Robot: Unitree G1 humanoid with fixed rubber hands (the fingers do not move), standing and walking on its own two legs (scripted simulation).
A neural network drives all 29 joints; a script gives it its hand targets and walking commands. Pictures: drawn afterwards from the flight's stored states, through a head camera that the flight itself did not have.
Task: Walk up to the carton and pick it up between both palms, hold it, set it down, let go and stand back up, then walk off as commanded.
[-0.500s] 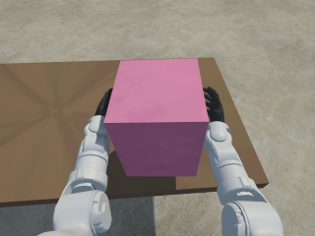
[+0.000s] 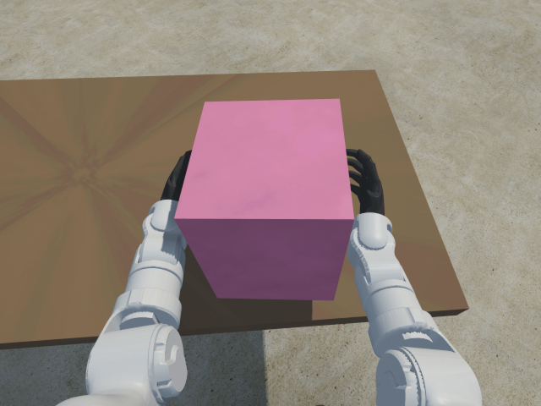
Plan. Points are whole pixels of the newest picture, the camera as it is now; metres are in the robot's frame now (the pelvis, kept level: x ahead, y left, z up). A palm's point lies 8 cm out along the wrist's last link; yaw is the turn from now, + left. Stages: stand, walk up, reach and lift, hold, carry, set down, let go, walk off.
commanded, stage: set down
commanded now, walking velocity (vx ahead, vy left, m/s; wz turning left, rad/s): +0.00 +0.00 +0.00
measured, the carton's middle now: (273, 207) +0.39 +0.01 +0.02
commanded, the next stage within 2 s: none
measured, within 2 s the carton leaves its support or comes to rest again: rests again in 0.56 s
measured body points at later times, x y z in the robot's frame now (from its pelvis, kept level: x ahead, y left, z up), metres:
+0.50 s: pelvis +0.01 +0.00 +0.00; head +0.10 +0.02 +0.44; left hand +0.42 +0.15 +0.00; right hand +0.38 -0.14 +0.01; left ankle -0.04 +0.09 -0.75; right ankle -0.01 -0.15 -0.75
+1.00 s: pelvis +0.01 +0.00 +0.00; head +0.10 +0.02 +0.44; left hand +0.42 +0.15 +0.00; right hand +0.38 -0.14 +0.01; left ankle -0.04 +0.09 -0.75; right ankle -0.01 -0.15 -0.75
